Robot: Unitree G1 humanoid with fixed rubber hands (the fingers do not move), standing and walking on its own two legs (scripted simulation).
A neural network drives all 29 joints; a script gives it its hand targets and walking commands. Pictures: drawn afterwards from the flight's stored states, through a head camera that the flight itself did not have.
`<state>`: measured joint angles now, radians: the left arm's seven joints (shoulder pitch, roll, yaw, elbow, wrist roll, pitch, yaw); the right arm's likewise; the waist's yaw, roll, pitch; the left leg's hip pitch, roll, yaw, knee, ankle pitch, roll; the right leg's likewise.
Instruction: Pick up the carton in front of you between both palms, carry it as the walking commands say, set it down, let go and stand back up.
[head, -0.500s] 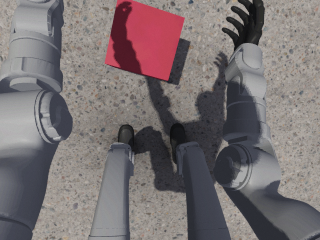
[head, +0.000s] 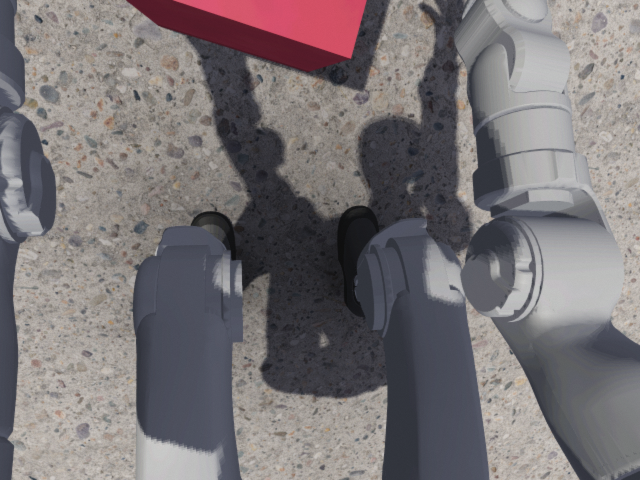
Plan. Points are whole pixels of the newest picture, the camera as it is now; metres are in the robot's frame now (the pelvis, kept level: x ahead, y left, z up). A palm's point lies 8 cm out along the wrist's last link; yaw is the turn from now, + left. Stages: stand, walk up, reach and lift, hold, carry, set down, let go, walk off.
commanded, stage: reach and lift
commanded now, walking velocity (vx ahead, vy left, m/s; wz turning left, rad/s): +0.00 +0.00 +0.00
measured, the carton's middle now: out of the picture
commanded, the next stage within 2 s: none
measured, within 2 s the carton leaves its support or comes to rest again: leaves its support in 1.08 s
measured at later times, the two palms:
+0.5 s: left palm out of the picture +0.59 +0.23 -0.24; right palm out of the picture +0.56 -0.11 -0.23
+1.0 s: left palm out of the picture +0.58 +0.22 -0.23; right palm out of the picture +0.56 -0.09 -0.22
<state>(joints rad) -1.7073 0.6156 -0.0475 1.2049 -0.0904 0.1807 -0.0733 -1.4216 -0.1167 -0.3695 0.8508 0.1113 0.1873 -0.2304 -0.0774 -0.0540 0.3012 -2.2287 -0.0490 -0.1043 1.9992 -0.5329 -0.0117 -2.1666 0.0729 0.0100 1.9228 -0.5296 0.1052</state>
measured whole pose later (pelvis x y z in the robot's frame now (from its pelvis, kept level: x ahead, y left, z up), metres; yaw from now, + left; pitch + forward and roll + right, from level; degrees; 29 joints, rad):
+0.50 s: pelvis +0.00 +0.00 -0.06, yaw +0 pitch +34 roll -6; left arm -1.75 0.60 -0.12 1.28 -0.18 0.12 -0.06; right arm -1.56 -0.16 -0.31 1.04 0.15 0.11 -0.21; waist -0.04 -0.07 0.50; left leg -2.23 0.00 -0.08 2.25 -0.62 0.01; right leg -2.18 0.07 0.01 2.17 -0.60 0.11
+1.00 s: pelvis +0.00 +0.00 -0.06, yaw +0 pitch +35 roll -6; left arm -1.70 0.46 0.05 1.17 0.02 0.25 -0.09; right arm -1.53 -0.09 -0.53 0.92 -0.04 0.24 -0.17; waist 0.00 -0.07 0.45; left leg -2.25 0.00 -0.06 2.25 -0.62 0.03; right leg -2.19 0.11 0.04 2.18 -0.60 0.12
